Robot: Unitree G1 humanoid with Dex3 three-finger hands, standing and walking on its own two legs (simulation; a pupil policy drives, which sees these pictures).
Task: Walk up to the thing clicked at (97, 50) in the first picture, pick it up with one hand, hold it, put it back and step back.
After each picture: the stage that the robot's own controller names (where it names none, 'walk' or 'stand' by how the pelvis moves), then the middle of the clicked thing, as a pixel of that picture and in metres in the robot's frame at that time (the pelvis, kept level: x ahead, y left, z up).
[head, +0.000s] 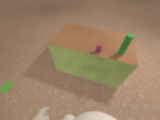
stand; (99, 48) +0.81 -0.08 -0.12
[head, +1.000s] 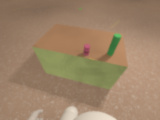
rise first; (86, 50) +0.72 +0.09 -0.09
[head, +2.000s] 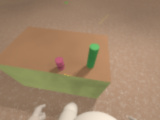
stand; (60, 64) +0.44 +0.28 -0.09
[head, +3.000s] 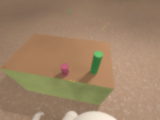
stand; (65, 69) +0.44 +0.23 -0.11
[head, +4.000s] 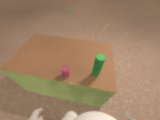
stand; (65, 72) +0.41 +0.22 -0.11
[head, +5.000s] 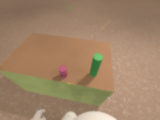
stand; (63, 72) +0.41 +0.24 -0.12
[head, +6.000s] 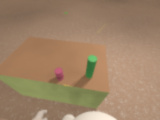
stand; (59, 74) +0.40 +0.27 -0.12
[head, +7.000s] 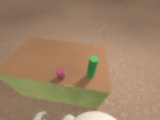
stand; (60, 74) +0.41 +0.26 -0.12
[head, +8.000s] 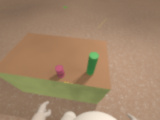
rise first; (60, 71) +0.41 +0.26 -0.12
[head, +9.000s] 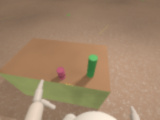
rise first; (61, 73) +0.41 +0.28 -0.12
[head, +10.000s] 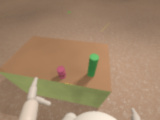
go down; (61, 72) +0.41 +0.28 -0.12
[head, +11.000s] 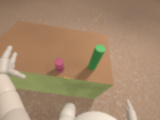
go down; (59, 65) +0.41 +0.24 -0.06
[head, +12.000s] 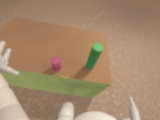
approach; (56, 64) +0.42 +0.25 -0.06
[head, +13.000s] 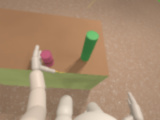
close; (47, 58) +0.42 +0.27 -0.02
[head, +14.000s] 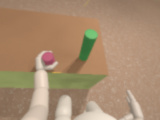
lift; (49, 61) +0.41 +0.24 -0.01
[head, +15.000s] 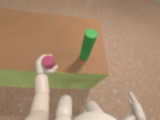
lift; (49, 64) +0.38 +0.24 -0.01
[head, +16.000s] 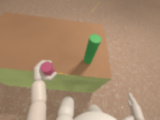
lift; (48, 70) +0.33 +0.26 +0.00
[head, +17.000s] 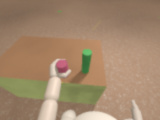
hold; (63, 69) +0.34 +0.18 +0.08
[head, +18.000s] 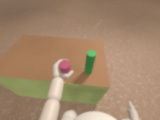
hold; (65, 69) +0.34 +0.17 +0.07
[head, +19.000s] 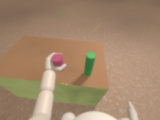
crouch; (58, 63) +0.37 +0.22 +0.10
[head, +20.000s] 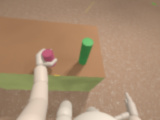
lower; (49, 58) +0.43 +0.25 +0.01
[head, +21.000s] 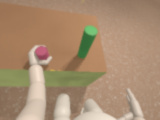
lower; (43, 55) +0.43 +0.27 +0.00
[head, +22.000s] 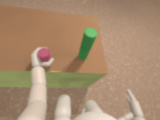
lower; (45, 57) +0.43 +0.26 -0.01
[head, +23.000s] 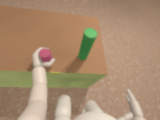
lower; (46, 57) +0.43 +0.25 -0.01
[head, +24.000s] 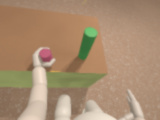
loosen; (47, 57) +0.43 +0.25 -0.01
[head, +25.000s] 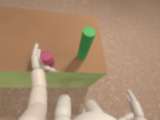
withdraw; (48, 60) +0.41 +0.24 +0.00
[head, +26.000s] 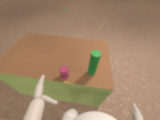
sink last; (64, 72) +0.39 +0.22 -0.07
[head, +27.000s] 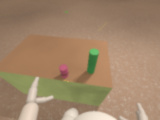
stand; (64, 71) +0.41 +0.24 -0.07
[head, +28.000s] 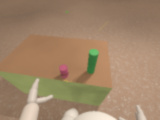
stand; (64, 71) +0.41 +0.24 -0.08
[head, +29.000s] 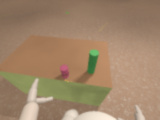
stand; (64, 71) +0.42 +0.24 -0.08
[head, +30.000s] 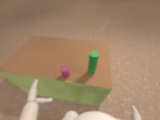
stand; (65, 72) +0.41 +0.24 -0.10
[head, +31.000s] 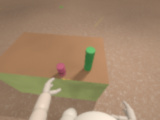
stand; (61, 70) +0.42 +0.24 -0.09
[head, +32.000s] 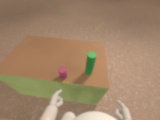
stand; (63, 73) +0.41 +0.24 -0.11
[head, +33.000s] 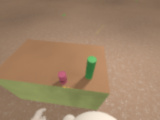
walk; (62, 77) +0.38 +0.23 -0.11
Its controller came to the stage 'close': yes
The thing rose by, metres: 0.21
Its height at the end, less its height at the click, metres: +0.00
